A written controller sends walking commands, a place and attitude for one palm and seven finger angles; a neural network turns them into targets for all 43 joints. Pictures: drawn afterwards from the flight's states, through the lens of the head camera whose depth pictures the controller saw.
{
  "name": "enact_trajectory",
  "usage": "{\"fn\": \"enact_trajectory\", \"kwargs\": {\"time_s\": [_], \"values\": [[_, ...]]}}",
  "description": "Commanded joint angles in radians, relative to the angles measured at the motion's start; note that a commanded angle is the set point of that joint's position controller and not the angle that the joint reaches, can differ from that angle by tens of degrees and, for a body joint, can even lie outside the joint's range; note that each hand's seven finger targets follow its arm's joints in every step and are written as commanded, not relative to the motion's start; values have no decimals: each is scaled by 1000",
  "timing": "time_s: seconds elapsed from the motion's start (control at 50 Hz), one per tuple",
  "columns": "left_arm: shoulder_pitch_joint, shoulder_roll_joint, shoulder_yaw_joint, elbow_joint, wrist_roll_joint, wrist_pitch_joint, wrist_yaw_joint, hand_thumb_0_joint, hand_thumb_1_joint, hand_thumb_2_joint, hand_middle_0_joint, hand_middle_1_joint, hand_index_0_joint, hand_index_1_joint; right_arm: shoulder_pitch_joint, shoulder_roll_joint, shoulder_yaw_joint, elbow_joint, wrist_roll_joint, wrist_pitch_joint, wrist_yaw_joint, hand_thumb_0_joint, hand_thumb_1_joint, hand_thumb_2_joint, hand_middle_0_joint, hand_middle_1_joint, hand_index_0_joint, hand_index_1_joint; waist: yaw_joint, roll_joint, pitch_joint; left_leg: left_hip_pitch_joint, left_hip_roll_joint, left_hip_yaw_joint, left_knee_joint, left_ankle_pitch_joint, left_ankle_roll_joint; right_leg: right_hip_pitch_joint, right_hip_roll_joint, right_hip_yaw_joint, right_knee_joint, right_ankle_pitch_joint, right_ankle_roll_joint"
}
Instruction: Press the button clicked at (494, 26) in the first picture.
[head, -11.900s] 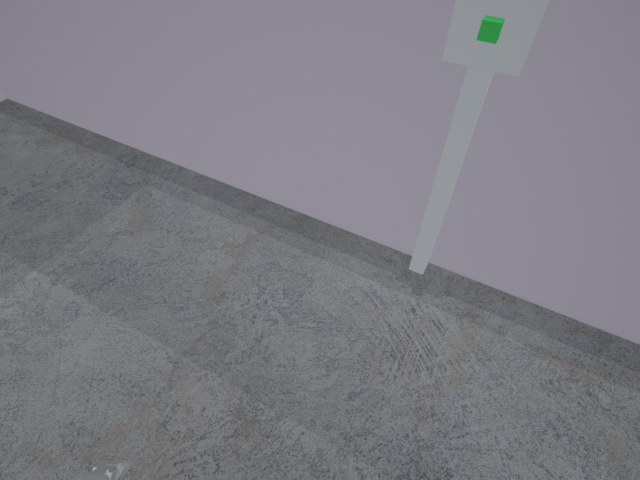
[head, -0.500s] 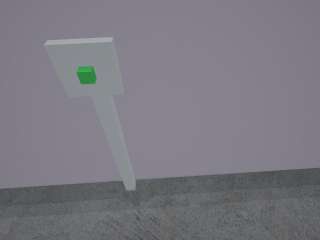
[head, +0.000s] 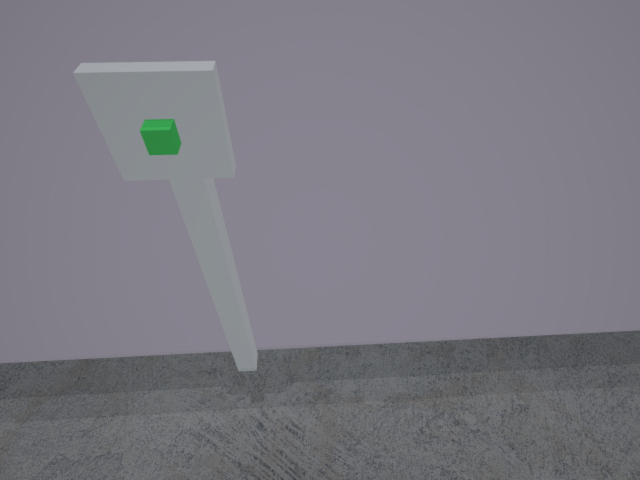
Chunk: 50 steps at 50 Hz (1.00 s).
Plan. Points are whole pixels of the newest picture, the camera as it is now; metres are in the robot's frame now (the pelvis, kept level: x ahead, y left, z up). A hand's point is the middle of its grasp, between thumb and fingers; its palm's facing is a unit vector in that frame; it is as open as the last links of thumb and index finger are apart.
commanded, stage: look again from close up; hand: left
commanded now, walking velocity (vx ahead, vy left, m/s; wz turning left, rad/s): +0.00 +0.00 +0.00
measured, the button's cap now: (162, 135) +0.53 +0.26 +0.16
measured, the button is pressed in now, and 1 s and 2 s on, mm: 0 0 0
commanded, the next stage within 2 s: shuffle to correct the standing spot in 0.44 s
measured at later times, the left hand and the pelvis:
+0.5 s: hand out of the picture -0.02 +0.24 -0.18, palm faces +0.04 -0.98 -0.22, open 7.4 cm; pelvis -0.01 +0.05 +0.00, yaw +1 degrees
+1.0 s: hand out of the picture -0.02 +0.20 -0.19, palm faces +0.04 -0.99 -0.12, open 7.4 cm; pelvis +0.03 +0.04 -0.01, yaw +1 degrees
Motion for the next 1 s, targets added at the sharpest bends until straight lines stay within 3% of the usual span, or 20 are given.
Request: {"fn": "enact_trajectory", "kwargs": {"time_s": [0.0,0.02,0.04,0.1,0.12,0.18,0.26,0.3,0.52,0.58,0.64,0.74,0.76,0.8,0.82,0.84,0.86,0.88,0.92,0.98], "values": [[95,180,19,-65,20,-62,37,0,900,900,-200,-300,-200,-300,-12,-38,2,-165,5,-32,2,0,-900,-900,200,300,200,300,-1,-232,-54,-46,-22,10,153,-156,48,10,-249,154,-78,741,-39],[66,168,19,-85,17,-61,35,0,900,900,-200,-300,-200,-300,8,-58,-2,-161,7,-35,2,0,-900,-900,200,300,200,300,-4,-230,-101,-18,-34,19,120,-114,55,41,-220,123,-45,700,-49],[63,162,18,-102,14,-57,33,0,900,900,-200,-300,-200,-300,15,-64,-3,-158,8,-39,1,0,-900,-900,200,300,200,300,-5,-158,-124,21,-43,18,69,-42,55,40,-194,115,-17,633,-50],[83,134,12,-116,13,-24,31,0,900,900,-200,-300,-200,-300,7,-117,-5,-156,3,-44,-5,0,-900,-900,200,300,200,300,18,131,-12,17,46,-87,2,219,93,-73,-96,60,7,162,-17],[107,132,10,-111,14,-16,29,0,900,900,-200,-300,-200,-300,-14,-128,-6,-164,2,-38,-8,0,-900,-900,200,300,200,300,27,134,17,-13,59,-119,-27,150,106,-87,-78,54,-15,49,-12],[94,138,6,-129,20,-6,22,0,900,900,-200,-300,-200,-300,-30,-152,-12,-202,-2,-28,-3,0,-900,-900,200,300,200,300,21,25,80,-91,38,-138,-88,-116,102,-106,-75,54,-32,-18,-14],[92,156,5,-154,20,-1,14,0,900,900,-200,-300,-200,-300,-55,-188,-16,-228,-5,-24,3,0,-900,-900,200,300,200,300,25,45,67,-100,39,-167,-165,-263,105,-101,-70,44,-23,-34,-5],[104,164,4,-159,21,-1,11,0,900,900,-200,-300,-200,-300,-72,-199,-17,-239,-5,-24,5,0,-900,-900,200,300,200,300,33,61,48,-93,46,-182,-189,-279,111,-86,-70,38,-20,-17,-2],[116,201,-2,-161,19,-11,4,0,900,900,-200,-300,-200,-300,-89,-216,-13,-230,-1,-25,14,0,-900,-900,200,300,200,300,26,-15,18,-44,26,-141,-173,-223,98,-90,-100,68,-80,14,3],[133,196,-3,-147,22,-10,1,0,900,900,-200,-300,-200,-300,-75,-212,-12,-211,-3,-17,16,0,-900,-900,200,300,200,300,23,-16,7,-50,21,-149,-164,-338,104,-94,-92,48,-64,-122,1],[162,197,3,-141,24,-7,-4,0,900,900,-200,-300,-200,-300,-83,-210,-17,-209,-7,-10,17,0,-900,-900,200,300,200,300,34,-7,67,-135,10,-160,-155,-434,116,-112,-90,50,-61,-217,-7],[174,224,19,-135,19,-16,-2,0,900,900,-200,-300,-200,-300,-62,-153,-11,-210,-7,-19,22,0,-900,-900,200,300,200,300,25,-144,84,-179,-76,-31,65,-270,100,-123,-192,152,-155,-317,-58],[166,224,20,-136,18,-18,0,0,900,900,-200,-300,-200,-300,-50,-145,-9,-204,-7,-23,23,0,-900,-900,200,300,200,300,16,-136,77,-145,-78,-13,85,-239,99,-142,-201,150,-151,-315,-63],[156,208,18,-133,19,-19,0,0,900,900,-200,-300,-200,-300,-21,-142,-10,-192,-8,-28,23,0,-900,-900,200,300,200,300,-2,-84,95,-93,-62,-24,56,-242,104,-194,-174,107,-108,-295,-58],[155,196,15,-132,19,-18,-1,0,900,900,-200,-300,-200,-300,1,-148,-11,-181,-7,-31,22,0,-900,-900,200,300,200,300,-6,-21,103,-66,-40,-72,0,-265,112,-217,-142,69,-57,-281,-48],[156,179,13,-129,21,-18,-3,0,900,900,-200,-300,-200,-300,35,-171,-18,-164,-8,-35,20,0,-900,-900,200,300,200,300,-14,83,86,-25,12,-168,-83,-299,132,-238,-90,10,37,-249,-29],[162,154,8,-129,22,-20,-6,0,900,900,-200,-300,-200,-300,82,-205,-26,-147,-9,-39,15,0,-900,-900,200,300,200,300,-22,203,72,17,96,-323,-194,-344,180,-267,-30,-57,188,-190,-12],[146,147,4,-137,27,-26,-8,0,900,900,-200,-300,-200,-300,105,-222,-33,-142,-8,-42,6,0,-900,-900,200,300,200,300,-20,238,66,90,153,-445,-240,-327,239,-358,-13,-49,280,-205,-13],[80,129,4,-150,25,-36,-14,0,900,900,-200,-300,-200,-300,113,-206,-34,-137,-13,-48,0,0,-900,-900,200,300,200,300,-28,130,73,112,209,-463,-234,-142,303,-430,-49,12,404,-241,-23],[95,95,7,-141,18,-43,-24,0,900,900,-200,-300,-200,-300,52,-185,-33,-148,-12,-56,-4,0,-900,-900,200,300,200,300,10,68,2,44,174,-327,-191,-2,281,-265,-56,14,260,-188,-15]]}}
